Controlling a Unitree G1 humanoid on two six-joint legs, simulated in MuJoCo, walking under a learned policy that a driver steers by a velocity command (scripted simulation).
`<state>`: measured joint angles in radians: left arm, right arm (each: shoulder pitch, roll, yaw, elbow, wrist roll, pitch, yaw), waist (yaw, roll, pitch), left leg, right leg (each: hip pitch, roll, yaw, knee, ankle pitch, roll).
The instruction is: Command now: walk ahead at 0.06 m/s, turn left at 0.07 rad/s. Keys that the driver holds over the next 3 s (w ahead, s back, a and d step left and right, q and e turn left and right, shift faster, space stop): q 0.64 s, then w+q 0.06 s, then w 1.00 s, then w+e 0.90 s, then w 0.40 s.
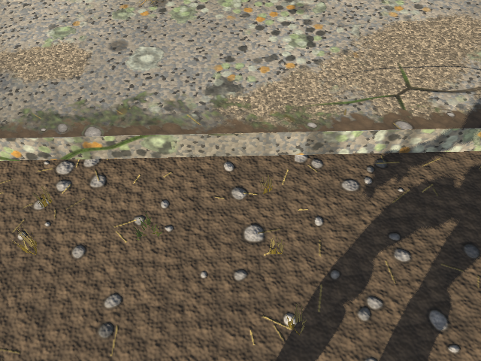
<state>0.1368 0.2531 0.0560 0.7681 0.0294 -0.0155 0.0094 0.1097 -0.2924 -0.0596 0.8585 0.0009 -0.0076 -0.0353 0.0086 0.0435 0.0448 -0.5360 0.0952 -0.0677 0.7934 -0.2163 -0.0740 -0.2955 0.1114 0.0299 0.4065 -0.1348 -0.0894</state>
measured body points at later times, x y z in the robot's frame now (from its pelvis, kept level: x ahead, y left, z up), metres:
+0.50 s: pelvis +0.04 +0.00 +0.00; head +0.08 -0.01 +0.45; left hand +0.09 +0.31 -0.10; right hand +0.25 -0.26 -0.12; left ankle +0.00 +0.15 -0.67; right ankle +0.05 -0.09 -0.74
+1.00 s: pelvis +0.09 +0.09 +0.00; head +0.09 +0.11 +0.45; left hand +0.04 +0.39 -0.12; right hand +0.31 -0.11 -0.10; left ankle +0.00 +0.15 -0.74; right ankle +0.13 -0.05 -0.67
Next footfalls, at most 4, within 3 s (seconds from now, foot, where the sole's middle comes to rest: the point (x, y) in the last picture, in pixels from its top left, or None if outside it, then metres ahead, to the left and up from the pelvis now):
0.10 left None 0.09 0.17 -0.78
0.86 left None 0.03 0.17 -0.78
1.32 right None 0.46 0.13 -0.78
1.86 left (92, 312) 0.59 0.49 -0.78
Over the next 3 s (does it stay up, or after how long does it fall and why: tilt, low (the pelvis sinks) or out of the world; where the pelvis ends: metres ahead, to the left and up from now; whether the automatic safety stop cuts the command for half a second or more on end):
stays up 1.08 0.45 0.00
